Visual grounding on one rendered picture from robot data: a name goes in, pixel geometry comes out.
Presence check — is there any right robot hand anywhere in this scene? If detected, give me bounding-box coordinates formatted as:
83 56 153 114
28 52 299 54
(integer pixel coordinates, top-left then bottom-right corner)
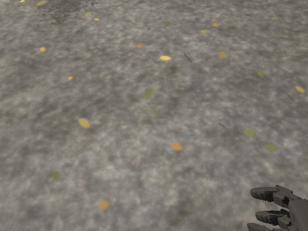
247 185 308 231

